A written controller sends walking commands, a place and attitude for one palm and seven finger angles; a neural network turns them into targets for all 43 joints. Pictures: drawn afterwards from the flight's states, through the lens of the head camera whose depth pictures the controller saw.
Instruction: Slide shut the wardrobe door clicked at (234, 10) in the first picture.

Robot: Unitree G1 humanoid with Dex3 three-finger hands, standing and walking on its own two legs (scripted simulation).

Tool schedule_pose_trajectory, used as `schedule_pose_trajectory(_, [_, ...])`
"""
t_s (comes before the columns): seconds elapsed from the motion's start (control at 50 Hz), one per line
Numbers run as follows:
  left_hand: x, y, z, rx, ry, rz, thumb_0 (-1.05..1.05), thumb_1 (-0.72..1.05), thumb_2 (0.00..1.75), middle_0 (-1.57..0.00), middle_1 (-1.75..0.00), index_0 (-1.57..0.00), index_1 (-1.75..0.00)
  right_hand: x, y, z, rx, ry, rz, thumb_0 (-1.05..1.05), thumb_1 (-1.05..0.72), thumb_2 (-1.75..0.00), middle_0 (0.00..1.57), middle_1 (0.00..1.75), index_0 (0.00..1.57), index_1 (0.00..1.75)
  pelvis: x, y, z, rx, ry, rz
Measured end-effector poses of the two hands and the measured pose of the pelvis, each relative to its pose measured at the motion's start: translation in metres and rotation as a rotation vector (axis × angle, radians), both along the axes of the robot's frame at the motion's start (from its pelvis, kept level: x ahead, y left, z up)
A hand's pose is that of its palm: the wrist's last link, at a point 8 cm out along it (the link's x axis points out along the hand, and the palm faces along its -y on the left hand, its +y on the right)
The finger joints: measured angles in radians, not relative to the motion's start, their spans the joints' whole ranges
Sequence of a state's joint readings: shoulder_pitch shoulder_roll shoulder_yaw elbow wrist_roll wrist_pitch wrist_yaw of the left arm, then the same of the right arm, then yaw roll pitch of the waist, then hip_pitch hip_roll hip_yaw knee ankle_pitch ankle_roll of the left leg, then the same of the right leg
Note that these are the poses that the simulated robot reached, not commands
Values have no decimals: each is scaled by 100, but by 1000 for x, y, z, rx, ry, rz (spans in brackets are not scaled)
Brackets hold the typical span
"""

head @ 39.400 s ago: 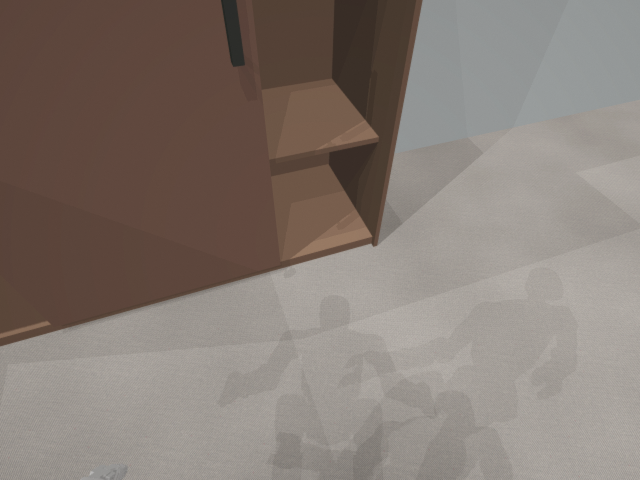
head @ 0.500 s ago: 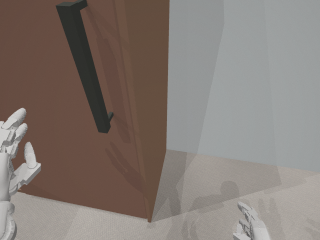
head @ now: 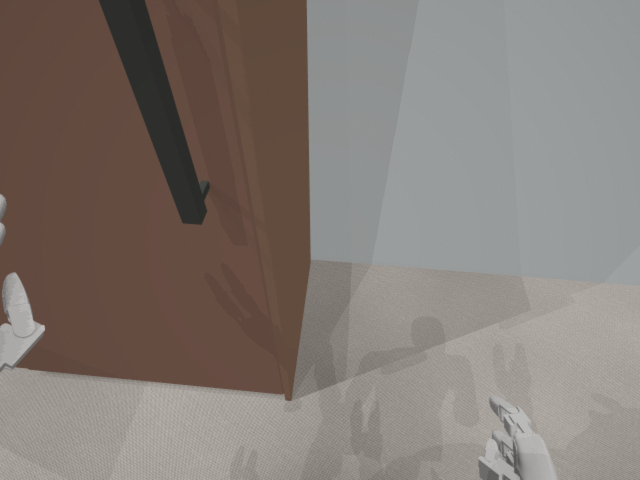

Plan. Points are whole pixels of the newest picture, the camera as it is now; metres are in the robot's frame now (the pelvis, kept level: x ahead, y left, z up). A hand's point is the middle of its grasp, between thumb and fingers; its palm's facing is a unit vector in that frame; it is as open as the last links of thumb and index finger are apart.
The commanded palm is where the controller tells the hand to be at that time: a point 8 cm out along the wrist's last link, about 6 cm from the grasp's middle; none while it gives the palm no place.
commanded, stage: step back with the hand held close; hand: left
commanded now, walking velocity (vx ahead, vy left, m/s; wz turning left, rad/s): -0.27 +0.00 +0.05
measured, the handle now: (168, 102) +0.43 +0.21 +0.26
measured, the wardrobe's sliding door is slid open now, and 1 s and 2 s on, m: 0.00 0.00 0.00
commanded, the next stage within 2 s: stop stepping back and stand still in 0.68 s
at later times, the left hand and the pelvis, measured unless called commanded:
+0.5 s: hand out of the picture +0.13 +0.27 +0.17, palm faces +0.41 -0.79 -0.46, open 7.4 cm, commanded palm +0.06 +0.32 +0.19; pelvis -0.07 +0.02 -0.01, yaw +2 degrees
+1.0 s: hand out of the picture +0.06 +0.30 +0.17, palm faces +0.36 -0.86 -0.37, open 7.4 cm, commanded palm -0.02 +0.34 +0.19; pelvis -0.18 +0.05 +0.00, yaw -4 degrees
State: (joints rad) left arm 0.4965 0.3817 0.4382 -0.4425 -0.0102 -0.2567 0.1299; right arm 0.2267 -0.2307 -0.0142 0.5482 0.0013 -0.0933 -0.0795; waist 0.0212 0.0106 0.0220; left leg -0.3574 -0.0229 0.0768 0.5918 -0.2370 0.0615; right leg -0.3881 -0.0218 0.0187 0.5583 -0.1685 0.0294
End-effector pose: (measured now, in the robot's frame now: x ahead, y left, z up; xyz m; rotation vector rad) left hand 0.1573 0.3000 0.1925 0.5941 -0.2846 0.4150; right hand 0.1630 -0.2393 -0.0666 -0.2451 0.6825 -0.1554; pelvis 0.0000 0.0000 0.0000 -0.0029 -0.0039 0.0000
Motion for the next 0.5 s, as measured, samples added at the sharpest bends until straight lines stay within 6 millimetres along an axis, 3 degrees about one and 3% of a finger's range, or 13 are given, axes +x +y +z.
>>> schedule_pose_trajectory(0.22, [-31, 6, -1, 19, -74, -6, 1, 88, 90, -21, -30, -22, -30, -41, 9, -6, -19, 19, 15, 2, -90, -90, 20, 30, 20, 30, -28, 4, -6, -28, -6, 43])
schedule_pose_trajectory(0.34, [-49, 7, 1, 25, -96, 7, 1, 89, 90, -21, -30, -21, -30, -48, 11, -10, -11, 25, 52, 2, -90, -90, 20, 30, 20, 30, -44, -1, -8, -33, 16, 33])
schedule_pose_trajectory(0.42, [-58, 2, -4, -8, -93, -58, 1, 89, 90, -21, -30, -21, -30, -55, 12, -7, -29, 30, 48, 2, -90, -90, 20, 30, 20, 30, -59, 6, -9, -39, 6, 40])
schedule_pose_trajectory(0.5, [-72, 9, -5, 22, -92, -111, 1, 88, 90, -21, -30, -22, -30, -65, 17, 1, -60, 9, 29, 2, -90, -90, 20, 30, 20, 30, -73, 16, -11, -48, -2, 34])
